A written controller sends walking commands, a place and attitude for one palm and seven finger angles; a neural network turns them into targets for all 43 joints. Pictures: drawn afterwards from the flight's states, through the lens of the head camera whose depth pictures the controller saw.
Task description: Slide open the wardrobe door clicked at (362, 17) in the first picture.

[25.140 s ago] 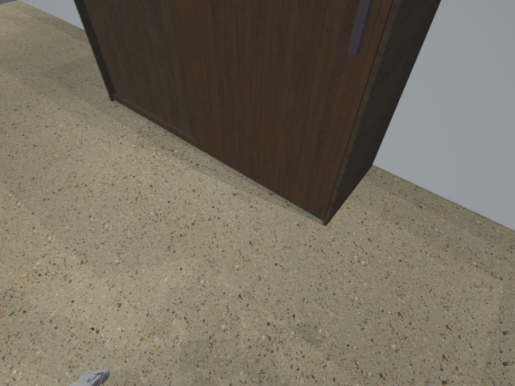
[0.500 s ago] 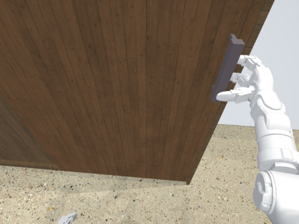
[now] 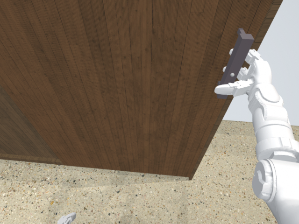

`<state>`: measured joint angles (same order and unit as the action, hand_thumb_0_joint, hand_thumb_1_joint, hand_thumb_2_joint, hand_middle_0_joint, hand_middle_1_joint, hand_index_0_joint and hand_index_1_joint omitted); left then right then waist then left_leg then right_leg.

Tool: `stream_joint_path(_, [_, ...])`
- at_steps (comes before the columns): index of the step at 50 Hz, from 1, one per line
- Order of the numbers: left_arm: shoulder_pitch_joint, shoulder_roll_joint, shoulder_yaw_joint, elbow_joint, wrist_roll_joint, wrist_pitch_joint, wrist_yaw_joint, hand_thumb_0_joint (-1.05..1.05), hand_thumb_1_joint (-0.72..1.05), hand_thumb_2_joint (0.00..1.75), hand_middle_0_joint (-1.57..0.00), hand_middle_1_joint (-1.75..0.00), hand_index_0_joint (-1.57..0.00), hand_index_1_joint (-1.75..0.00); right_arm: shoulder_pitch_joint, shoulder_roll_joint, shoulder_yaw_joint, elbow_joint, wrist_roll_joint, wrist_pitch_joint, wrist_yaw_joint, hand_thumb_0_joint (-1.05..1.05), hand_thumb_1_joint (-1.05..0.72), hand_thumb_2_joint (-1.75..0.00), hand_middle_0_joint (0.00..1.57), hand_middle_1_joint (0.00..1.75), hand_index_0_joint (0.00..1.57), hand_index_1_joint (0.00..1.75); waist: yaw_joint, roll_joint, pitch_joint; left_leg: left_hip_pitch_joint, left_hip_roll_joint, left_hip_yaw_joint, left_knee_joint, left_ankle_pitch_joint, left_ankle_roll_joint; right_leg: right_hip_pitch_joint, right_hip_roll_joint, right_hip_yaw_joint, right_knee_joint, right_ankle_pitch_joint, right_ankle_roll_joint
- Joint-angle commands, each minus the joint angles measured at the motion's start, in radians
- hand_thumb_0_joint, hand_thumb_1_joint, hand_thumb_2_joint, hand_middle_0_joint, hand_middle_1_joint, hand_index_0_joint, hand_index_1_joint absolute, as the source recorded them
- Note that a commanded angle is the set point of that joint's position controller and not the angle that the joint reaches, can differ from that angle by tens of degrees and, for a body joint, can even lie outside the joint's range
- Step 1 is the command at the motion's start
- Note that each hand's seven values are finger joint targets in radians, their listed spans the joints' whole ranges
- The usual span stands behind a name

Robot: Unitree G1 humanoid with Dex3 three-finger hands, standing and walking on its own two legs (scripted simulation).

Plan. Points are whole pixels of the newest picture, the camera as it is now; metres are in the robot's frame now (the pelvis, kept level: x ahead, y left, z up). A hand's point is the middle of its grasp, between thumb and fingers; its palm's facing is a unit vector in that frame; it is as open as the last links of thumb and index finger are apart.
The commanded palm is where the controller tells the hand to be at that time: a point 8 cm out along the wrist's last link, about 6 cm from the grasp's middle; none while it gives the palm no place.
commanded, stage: slide the fingers in behind the handle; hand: right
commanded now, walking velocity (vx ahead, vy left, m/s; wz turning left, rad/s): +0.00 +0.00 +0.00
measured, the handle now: (230, 65) +0.52 -0.16 +0.18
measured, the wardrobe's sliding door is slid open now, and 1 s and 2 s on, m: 0.00 0.00 0.00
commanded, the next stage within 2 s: grip the handle and tug to test in 0.16 s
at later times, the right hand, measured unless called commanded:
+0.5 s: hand (230, 74) +0.47 -0.15 +0.18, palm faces +0.02 +1.00 +0.01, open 12.6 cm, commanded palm +0.45 -0.20 +0.18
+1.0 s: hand (226, 74) +0.47 -0.14 +0.18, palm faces +0.01 +1.00 +0.00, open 5.9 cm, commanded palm +0.45 -0.20 +0.18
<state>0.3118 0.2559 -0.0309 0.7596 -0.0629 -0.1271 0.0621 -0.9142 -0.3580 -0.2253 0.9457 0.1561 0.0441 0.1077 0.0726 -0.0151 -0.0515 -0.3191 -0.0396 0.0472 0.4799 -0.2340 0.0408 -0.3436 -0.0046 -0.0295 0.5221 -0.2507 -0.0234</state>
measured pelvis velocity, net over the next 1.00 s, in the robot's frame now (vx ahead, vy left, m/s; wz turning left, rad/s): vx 0.01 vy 0.00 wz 0.01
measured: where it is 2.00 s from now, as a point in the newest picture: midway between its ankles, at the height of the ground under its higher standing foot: outside the picture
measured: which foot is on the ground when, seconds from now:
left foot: down 0.00-1.00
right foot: down 0.00-1.00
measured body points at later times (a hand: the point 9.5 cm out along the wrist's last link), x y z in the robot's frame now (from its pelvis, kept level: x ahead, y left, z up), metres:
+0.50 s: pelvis +0.01 +0.00 +0.00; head +0.02 +0.00 +0.45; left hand +0.09 +0.26 -0.11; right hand +0.47 -0.20 +0.19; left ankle +0.01 +0.09 -0.74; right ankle +0.01 -0.10 -0.74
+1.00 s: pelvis +0.01 +0.00 +0.00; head +0.02 +0.00 +0.45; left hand +0.07 +0.26 -0.12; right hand +0.47 -0.19 +0.19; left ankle +0.01 +0.09 -0.74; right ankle +0.01 -0.10 -0.74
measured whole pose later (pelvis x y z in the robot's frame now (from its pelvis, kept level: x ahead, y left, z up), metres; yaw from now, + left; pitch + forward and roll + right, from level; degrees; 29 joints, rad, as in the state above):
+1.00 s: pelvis +0.01 +0.00 +0.00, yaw +1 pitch +4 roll +1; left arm 0.33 0.25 -0.03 0.74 -0.06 -0.09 0.06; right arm -0.88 -0.32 -0.23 0.89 0.13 0.05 0.07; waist 0.08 -0.02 -0.06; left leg -0.31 -0.04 0.03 0.48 -0.24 0.04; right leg -0.33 -0.01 -0.04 0.52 -0.26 -0.03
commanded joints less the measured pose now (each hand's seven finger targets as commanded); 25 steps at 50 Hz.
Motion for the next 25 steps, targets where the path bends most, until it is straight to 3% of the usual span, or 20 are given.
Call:
stream_joint_path(1, [0.021, 0.143, 0.054, -0.117, 0.005, -0.038, 0.008, 0.00, 0.90, 0.90, -0.20, -0.30, -0.20, -0.30, -0.514, -0.252, -0.079, -0.240, -0.006, -0.109, -0.007, 0.00, 0.50, -0.30, 0.30, 1.20, 0.30, 1.20, -0.007, -0.002, -0.354, 0.133, 0.024, -0.068, -0.045, 0.257, -0.009, 0.135, 0.003, 0.042, -0.038, 0.200, -0.016])
stream_joint_path(3, [0.024, 0.149, 0.058, -0.131, 0.006, -0.034, 0.004, 0.00, 0.90, 0.90, -0.20, -0.30, -0.20, -0.30, -0.440, -0.293, -0.119, -0.260, -0.011, -0.118, -0.009, 0.00, 0.50, -0.30, 0.30, 1.20, 0.30, 1.20, -0.028, 0.004, -0.386, 0.172, 0.023, -0.067, -0.032, 0.306, -0.007, 0.136, 0.001, 0.037, -0.033, 0.242, -0.017])
stream_joint_path(5, [0.020, 0.144, 0.055, -0.140, -0.001, -0.028, 0.004, 0.00, 0.90, 0.90, -0.20, -0.30, -0.20, -0.30, -0.459, -0.235, -0.061, -0.274, -0.013, -0.109, 0.001, 0.00, 0.50, -0.30, 0.30, 1.20, 0.30, 1.20, -0.004, 0.003, -0.356, 0.155, 0.021, -0.064, -0.035, 0.323, -0.012, 0.135, 0.000, 0.030, -0.035, 0.243, -0.017])
stream_joint_path(7, [0.024, 0.150, 0.060, -0.139, -0.002, -0.025, 0.004, 0.00, 0.90, 0.90, -0.20, -0.30, -0.20, -0.30, -0.447, -0.245, -0.074, -0.263, -0.010, -0.090, 0.004, 0.00, 0.50, -0.30, 0.30, 1.20, 0.30, 1.20, -0.002, 0.015, -0.323, 0.138, 0.021, -0.067, -0.046, 0.310, -0.014, 0.129, -0.005, 0.027, -0.037, 0.225, -0.019])
stream_joint_path(9, [0.019, 0.153, 0.064, -0.148, -0.007, -0.017, 0.008, 0.00, 0.90, 0.90, -0.20, -0.30, -0.20, -0.30, -0.415, -0.267, -0.096, -0.289, -0.003, -0.072, 0.009, 0.00, 0.50, -0.30, 0.30, 1.20, 0.30, 1.20, -0.014, 0.017, -0.335, 0.160, 0.020, -0.065, -0.047, 0.341, -0.014, 0.139, -0.005, 0.023, -0.037, 0.255, -0.023])
stream_joint_path(10, [0.011, 0.146, 0.062, -0.151, -0.007, -0.017, 0.009, 0.00, 0.90, 0.90, -0.20, -0.30, -0.20, -0.30, -0.467, -0.215, -0.046, -0.329, 0.002, -0.068, 0.013, 0.00, 0.50, -0.30, 0.30, 1.20, 0.30, 1.20, 0.002, -0.017, -0.336, 0.146, 0.019, -0.067, -0.049, 0.346, -0.014, 0.160, -0.003, 0.022, -0.036, 0.261, -0.022])
stream_joint_path(11, [0.018, 0.143, 0.064, -0.145, -0.007, -0.019, 0.010, 0.00, 0.90, 0.90, -0.20, -0.30, -0.20, -0.30, -0.479, -0.198, -0.039, -0.335, 0.005, -0.067, 0.012, 0.00, 0.50, -0.30, 0.30, 1.20, 0.30, 1.20, 0.005, 0.002, -0.332, 0.135, 0.014, -0.059, -0.052, 0.331, -0.013, 0.173, -0.007, 0.030, -0.036, 0.264, -0.020])
stream_joint_path(13, [0.015, 0.147, 0.066, -0.149, -0.006, -0.020, 0.011, 0.00, 0.90, 0.90, -0.20, -0.30, -0.20, -0.30, -0.441, -0.198, -0.044, -0.371, 0.013, -0.066, 0.009, 0.00, 0.50, -0.30, 0.30, 1.20, 0.30, 1.20, -0.003, -0.007, -0.340, 0.142, 0.014, -0.060, -0.053, 0.340, -0.011, 0.189, -0.009, 0.030, -0.033, 0.285, -0.020])
stream_joint_path(14, [0.012, 0.148, 0.066, -0.145, -0.008, -0.016, 0.012, 0.00, 0.90, 0.90, -0.20, -0.30, -0.20, -0.30, -0.413, -0.226, -0.071, -0.360, 0.012, -0.061, 0.007, 0.00, 0.45, -0.32, 0.30, 1.21, 0.30, 1.21, -0.016, -0.006, -0.338, 0.147, 0.012, -0.059, -0.054, 0.340, -0.009, 0.183, -0.008, 0.030, -0.037, 0.284, -0.020])
stream_joint_path(15, [0.003, 0.140, 0.060, -0.147, -0.010, -0.016, 0.012, 0.00, 0.90, 0.90, -0.20, -0.30, -0.20, -0.30, -0.448, -0.167, -0.014, -0.378, 0.014, -0.057, 0.009, 0.00, 0.41, -0.34, 0.31, 1.21, 0.31, 1.21, 0.002, -0.033, -0.316, 0.126, 0.013, -0.056, -0.055, 0.330, -0.010, 0.190, -0.007, 0.032, -0.039, 0.279, -0.018])
stream_joint_path(16, [0.009, 0.139, 0.061, -0.136, -0.009, -0.016, 0.012, 0.00, 0.90, 0.90, -0.20, -0.30, -0.20, -0.30, -0.466, -0.154, -0.007, -0.361, 0.013, -0.050, 0.004, 0.00, 0.36, -0.36, 0.32, 1.22, 0.32, 1.22, 0.011, -0.010, -0.298, 0.105, 0.009, -0.051, -0.060, 0.305, -0.011, 0.190, -0.009, 0.038, -0.038, 0.264, -0.018])
stream_joint_path(19, [0.009, 0.149, 0.062, -0.128, -0.006, -0.010, 0.015, 0.00, 0.90, 0.90, -0.20, -0.30, -0.20, -0.30, -0.437, -0.209, -0.060, -0.311, 0.009, -0.026, -0.013, 0.00, 0.22, -0.42, 0.33, 1.24, 0.33, 1.24, -0.002, 0.004, -0.281, 0.102, 0.015, -0.054, -0.067, 0.276, -0.012, 0.167, -0.008, 0.039, -0.045, 0.236, -0.020])
stream_joint_path(22, [0.008, 0.141, 0.057, -0.129, -0.004, -0.008, 0.013, 0.00, 0.90, 0.90, -0.20, -0.30, -0.20, -0.30, -0.462, -0.180, -0.038, -0.305, 0.002, -0.024, -0.022, 0.00, 0.08, -0.48, 0.35, 1.26, 0.35, 1.26, 0.001, 0.016, -0.296, 0.109, 0.014, -0.051, -0.062, 0.270, -0.010, 0.163, -0.004, 0.041, -0.048, 0.230, -0.017])
stream_joint_path(24, [0.006, 0.143, 0.055, -0.129, 0.001, -0.008, 0.014, 0.00, 0.90, 0.90, -0.20, -0.30, -0.20, -0.30, -0.488, -0.196, -0.042, -0.308, -0.006, -0.035, -0.029, 0.00, -0.01, -0.52, 0.35, 1.27, 0.35, 1.27, 0.004, -0.005, -0.305, 0.107, 0.018, -0.056, -0.057, 0.282, -0.011, 0.168, -0.004, 0.039, -0.043, 0.240, -0.018])
stream_joint_path(25, [0.012, 0.144, 0.056, -0.124, 0.004, -0.008, 0.014, 0.00, 0.90, 0.90, -0.20, -0.30, -0.20, -0.30, -0.504, -0.227, -0.071, -0.298, -0.008, -0.044, -0.035, 0.00, -0.06, -0.54, 0.36, 1.28, 0.36, 1.28, 0.005, 0.012, -0.307, 0.110, 0.018, -0.057, -0.057, 0.283, -0.011, 0.165, -0.005, 0.041, -0.042, 0.239, -0.018])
